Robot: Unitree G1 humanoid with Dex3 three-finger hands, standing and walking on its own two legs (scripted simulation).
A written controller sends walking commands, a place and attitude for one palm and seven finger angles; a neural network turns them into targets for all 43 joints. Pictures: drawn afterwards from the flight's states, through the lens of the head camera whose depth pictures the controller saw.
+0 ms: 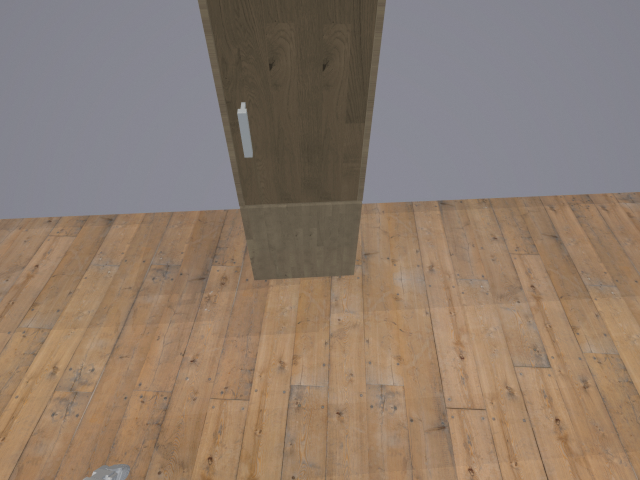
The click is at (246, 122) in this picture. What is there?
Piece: cupboard door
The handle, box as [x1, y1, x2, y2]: [237, 102, 252, 157]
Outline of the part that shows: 241,102 241,107 238,109 237,115 244,156 249,157 252,156 250,135 245,103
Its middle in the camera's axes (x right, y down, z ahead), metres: -0.19 -0.28 +0.98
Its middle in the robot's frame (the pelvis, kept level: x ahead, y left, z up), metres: +0.91 +0.24 -0.06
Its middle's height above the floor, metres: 0.71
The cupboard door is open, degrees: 0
